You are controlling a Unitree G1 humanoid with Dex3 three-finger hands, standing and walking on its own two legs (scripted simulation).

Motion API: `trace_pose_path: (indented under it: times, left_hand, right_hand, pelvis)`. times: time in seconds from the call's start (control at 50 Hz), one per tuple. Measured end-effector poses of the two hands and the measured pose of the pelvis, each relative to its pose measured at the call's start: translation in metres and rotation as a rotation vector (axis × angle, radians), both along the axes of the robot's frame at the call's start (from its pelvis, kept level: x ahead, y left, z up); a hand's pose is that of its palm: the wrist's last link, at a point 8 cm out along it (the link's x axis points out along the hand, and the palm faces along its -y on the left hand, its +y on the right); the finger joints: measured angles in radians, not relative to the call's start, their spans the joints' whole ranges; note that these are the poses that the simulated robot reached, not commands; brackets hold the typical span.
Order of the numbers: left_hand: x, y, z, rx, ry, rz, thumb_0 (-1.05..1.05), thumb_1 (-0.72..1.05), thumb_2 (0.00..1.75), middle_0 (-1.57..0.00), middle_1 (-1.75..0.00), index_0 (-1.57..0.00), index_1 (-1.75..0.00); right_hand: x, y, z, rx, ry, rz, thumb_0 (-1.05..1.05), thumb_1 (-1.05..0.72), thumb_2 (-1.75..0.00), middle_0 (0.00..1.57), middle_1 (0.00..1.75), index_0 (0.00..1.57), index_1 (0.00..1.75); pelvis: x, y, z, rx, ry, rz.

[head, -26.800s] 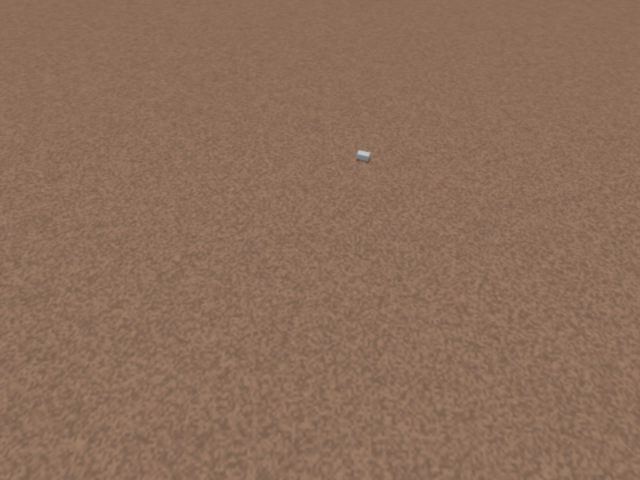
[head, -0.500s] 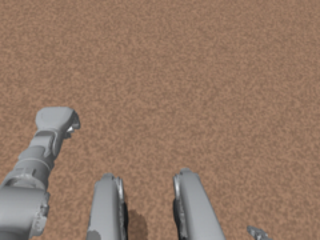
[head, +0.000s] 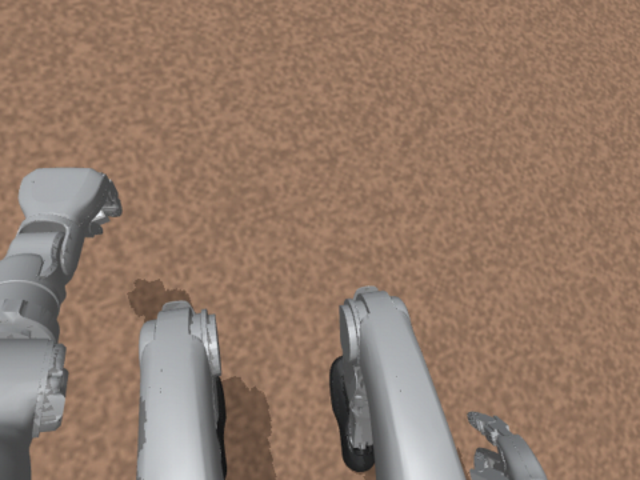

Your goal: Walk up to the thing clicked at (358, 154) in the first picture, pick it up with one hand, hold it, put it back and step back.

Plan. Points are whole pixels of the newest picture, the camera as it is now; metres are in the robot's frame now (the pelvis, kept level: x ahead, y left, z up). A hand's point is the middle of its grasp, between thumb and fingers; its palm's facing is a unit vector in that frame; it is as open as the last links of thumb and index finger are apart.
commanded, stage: crouch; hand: left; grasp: from above
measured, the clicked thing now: (79, 215) +0.45 +0.29 -0.20
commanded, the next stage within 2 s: lower in 0.72 s
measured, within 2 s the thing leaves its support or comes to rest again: rests again in 1.92 s
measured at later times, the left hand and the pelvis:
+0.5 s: hand (96, 226) +0.44 +0.28 -0.22, palm faces -0.46 -0.02 -0.89, open 4.4 cm; pelvis -0.01 +0.00 -0.06, yaw -2 degrees
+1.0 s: hand (102, 231) +0.45 +0.28 -0.26, palm faces -0.49 -0.03 -0.87, open 4.4 cm; pelvis +0.00 +0.00 -0.08, yaw -3 degrees
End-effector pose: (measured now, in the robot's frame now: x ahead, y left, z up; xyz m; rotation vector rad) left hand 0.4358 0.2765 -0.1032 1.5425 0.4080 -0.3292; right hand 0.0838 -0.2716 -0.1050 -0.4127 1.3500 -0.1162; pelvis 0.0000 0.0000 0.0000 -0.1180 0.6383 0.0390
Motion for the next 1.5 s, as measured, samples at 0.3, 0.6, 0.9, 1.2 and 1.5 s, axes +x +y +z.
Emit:
trace_pose_path:
  times: [0.3, 0.6, 0.9, 1.2, 1.5]
  left_hand:
    - [0.012, 0.000, -0.042, -0.015, 0.013, -0.008, -0.12, 0.67, 0.00, -1.05, 0.00, -1.28, -0.03]
    - [0.015, 0.004, -0.072, -0.017, 0.017, -0.011, -0.11, 0.67, 0.00, -1.03, -0.02, -1.27, -0.06]
    - [0.019, 0.007, -0.093, -0.017, 0.020, -0.005, -0.11, 0.67, 0.00, -1.03, -0.02, -1.26, -0.06]
    - [0.017, 0.005, -0.131, -0.051, 0.044, -0.007, -0.11, 0.67, 0.00, -1.04, -0.02, -1.27, -0.06]
    - [0.023, 0.004, -0.159, -0.042, 0.045, 0.015, -0.11, 0.67, 0.00, -1.03, -0.02, -1.27, -0.06]
  right_hand:
    - [-0.030, -0.005, -0.036, 0.006, 0.069, -0.014, 0.00, -0.92, -0.90, 0.20, 0.30, 0.20, 0.29]
    - [-0.041, 0.000, -0.059, 0.008, 0.097, 0.002, 0.00, -0.92, -0.90, 0.20, 0.30, 0.20, 0.30]
    - [-0.034, -0.003, -0.069, 0.003, 0.106, 0.029, 0.00, -0.92, -0.90, 0.20, 0.30, 0.20, 0.30]
    - [-0.037, -0.007, -0.076, -0.016, 0.143, 0.078, 0.00, -0.92, -0.90, 0.20, 0.30, 0.20, 0.30]
    - [-0.040, -0.001, -0.084, -0.009, 0.168, 0.117, 0.00, -0.91, -0.89, 0.20, 0.30, 0.20, 0.30]
  pelvis:
    - [-0.004, -0.003, -0.042, -0.005, -0.029, -0.021]
    - [-0.006, -0.003, -0.070, -0.015, -0.058, -0.032]
    - [-0.002, -0.004, -0.081, -0.021, -0.061, -0.039]
    - [0.000, -0.006, -0.097, -0.031, -0.088, -0.054]
    - [0.004, -0.004, -0.109, -0.047, -0.100, -0.069]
